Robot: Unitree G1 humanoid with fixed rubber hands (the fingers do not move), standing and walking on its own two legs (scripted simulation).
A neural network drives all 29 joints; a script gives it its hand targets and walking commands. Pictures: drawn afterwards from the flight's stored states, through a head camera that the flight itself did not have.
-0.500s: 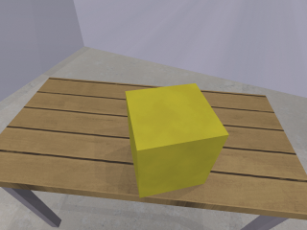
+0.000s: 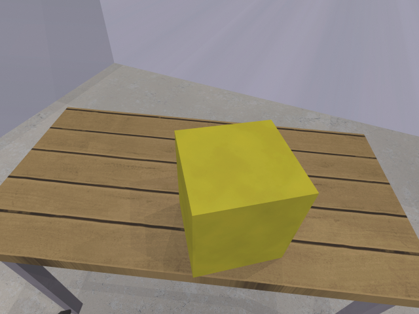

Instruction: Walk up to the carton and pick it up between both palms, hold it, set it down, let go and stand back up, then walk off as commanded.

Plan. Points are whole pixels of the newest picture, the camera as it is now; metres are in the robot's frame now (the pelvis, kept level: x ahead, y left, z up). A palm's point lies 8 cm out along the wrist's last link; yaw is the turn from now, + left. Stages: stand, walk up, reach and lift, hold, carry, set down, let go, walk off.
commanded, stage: walk up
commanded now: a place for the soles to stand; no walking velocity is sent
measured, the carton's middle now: (232, 198) +0.37 -0.03 +0.02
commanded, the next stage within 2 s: stand in 0.14 s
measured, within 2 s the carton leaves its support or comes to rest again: neither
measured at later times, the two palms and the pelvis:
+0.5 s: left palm out of the picture +0.13 +0.29 -0.10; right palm out of the picture +0.11 -0.32 -0.10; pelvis -0.02 +0.00 -0.01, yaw +0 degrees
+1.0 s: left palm out of the picture +0.13 +0.23 -0.05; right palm out of the picture +0.13 -0.32 -0.06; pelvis -0.03 -0.03 +0.00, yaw +0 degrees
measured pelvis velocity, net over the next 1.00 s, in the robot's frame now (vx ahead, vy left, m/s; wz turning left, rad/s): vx -0.03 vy -0.03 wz -0.01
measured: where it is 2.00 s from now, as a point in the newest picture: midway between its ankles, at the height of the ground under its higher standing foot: outside the picture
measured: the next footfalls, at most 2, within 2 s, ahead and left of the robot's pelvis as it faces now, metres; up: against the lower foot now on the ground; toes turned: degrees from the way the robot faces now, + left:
none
